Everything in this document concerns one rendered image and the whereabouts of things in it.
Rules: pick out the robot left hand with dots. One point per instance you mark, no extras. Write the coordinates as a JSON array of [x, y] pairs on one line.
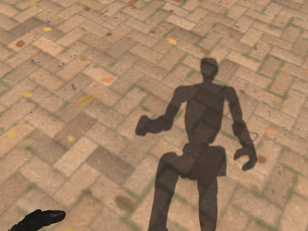
[[38, 219]]

